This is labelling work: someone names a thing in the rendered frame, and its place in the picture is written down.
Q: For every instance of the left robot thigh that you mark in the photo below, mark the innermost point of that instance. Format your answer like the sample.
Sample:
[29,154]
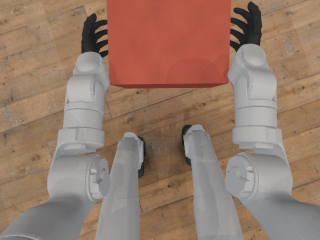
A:
[119,217]

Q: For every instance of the robot right forearm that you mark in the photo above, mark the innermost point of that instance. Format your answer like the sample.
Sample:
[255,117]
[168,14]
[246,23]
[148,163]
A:
[255,103]

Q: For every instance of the robot right shin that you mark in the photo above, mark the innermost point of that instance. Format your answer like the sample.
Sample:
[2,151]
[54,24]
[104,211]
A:
[197,127]

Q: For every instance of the robot left hand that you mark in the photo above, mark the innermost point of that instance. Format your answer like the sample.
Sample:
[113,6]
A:
[90,38]

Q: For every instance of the robot right upper arm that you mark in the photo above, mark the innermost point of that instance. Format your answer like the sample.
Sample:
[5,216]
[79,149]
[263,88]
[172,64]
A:
[263,184]

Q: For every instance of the carton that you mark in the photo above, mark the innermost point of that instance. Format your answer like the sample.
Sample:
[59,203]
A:
[154,44]

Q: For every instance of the robot left forearm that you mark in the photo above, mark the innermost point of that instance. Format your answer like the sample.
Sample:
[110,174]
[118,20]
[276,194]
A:
[83,108]

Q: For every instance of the robot right hand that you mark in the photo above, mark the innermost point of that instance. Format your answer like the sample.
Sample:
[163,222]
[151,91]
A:
[251,29]

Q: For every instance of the robot left upper arm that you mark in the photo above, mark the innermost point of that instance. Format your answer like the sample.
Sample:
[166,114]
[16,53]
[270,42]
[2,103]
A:
[75,183]

